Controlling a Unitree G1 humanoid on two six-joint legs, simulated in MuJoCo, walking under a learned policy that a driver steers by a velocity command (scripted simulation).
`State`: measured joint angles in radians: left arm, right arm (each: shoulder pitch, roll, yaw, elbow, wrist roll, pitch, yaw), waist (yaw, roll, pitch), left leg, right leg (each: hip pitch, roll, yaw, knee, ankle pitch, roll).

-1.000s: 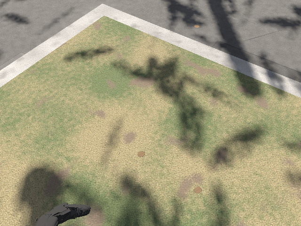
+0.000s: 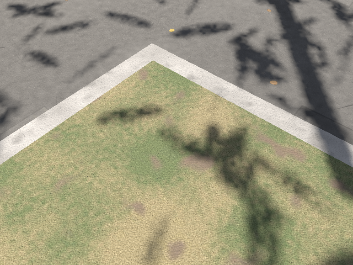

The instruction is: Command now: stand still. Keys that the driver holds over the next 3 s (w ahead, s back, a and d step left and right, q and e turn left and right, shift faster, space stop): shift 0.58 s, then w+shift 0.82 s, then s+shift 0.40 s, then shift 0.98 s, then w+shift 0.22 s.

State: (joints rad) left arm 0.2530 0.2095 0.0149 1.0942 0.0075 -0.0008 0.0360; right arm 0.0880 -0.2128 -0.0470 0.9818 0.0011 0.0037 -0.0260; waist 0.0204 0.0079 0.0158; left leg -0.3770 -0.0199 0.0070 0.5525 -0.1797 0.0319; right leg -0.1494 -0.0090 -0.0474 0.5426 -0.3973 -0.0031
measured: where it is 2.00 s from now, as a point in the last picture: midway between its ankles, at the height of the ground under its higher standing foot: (176, 201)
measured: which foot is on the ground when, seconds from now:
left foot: down 0.00-0.64, up 0.66-0.90, down 0.92-1.00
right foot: down 0.00-0.94, up 0.96-1.00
